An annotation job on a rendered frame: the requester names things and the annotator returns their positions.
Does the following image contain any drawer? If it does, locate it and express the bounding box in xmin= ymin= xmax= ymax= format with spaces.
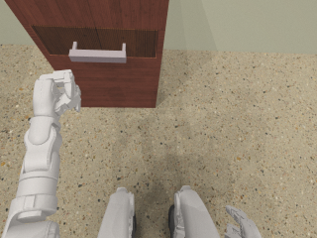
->
xmin=31 ymin=24 xmax=158 ymax=58

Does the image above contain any cabinet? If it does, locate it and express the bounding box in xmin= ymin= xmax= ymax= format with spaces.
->
xmin=4 ymin=0 xmax=169 ymax=108

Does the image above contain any right robot hand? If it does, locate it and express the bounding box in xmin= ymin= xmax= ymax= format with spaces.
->
xmin=224 ymin=205 xmax=263 ymax=238

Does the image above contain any right robot shin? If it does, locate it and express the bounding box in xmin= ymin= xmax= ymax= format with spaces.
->
xmin=173 ymin=185 xmax=198 ymax=238

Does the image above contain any handle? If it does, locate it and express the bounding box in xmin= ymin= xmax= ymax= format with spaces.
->
xmin=68 ymin=42 xmax=127 ymax=63

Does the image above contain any left robot hand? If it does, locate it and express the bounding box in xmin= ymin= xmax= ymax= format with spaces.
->
xmin=33 ymin=69 xmax=81 ymax=121

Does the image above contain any left robot upper arm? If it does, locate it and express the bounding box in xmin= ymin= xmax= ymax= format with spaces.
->
xmin=4 ymin=220 xmax=60 ymax=238

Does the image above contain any left robot forearm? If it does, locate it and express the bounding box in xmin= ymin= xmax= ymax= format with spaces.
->
xmin=1 ymin=115 xmax=62 ymax=238

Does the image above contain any left robot thigh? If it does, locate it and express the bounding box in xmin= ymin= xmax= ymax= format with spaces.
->
xmin=97 ymin=190 xmax=135 ymax=238

